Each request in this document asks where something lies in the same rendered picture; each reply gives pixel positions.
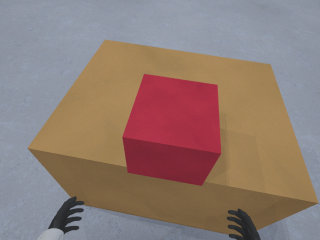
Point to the robot left hand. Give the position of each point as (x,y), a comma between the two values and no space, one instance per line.
(61,218)

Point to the left robot forearm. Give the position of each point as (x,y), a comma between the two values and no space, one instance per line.
(52,234)

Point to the carton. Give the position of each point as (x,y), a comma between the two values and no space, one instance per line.
(173,131)

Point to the robot right hand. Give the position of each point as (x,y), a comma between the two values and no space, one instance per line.
(248,230)

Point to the pedestal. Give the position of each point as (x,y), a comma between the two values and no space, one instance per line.
(261,169)

